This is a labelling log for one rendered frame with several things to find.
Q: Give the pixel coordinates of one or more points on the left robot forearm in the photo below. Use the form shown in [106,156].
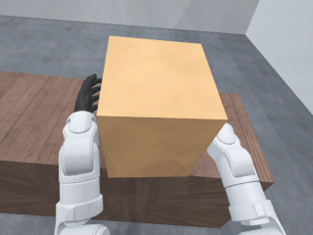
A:
[79,172]

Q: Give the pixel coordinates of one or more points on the carton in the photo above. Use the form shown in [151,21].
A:
[159,108]

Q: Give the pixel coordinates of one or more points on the right robot forearm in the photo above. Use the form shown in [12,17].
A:
[248,204]

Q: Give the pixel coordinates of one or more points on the left robot hand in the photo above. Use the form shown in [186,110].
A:
[84,101]

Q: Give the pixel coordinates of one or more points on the pedestal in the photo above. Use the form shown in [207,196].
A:
[34,109]

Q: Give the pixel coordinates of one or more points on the robot left upper arm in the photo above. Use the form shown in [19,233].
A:
[86,229]

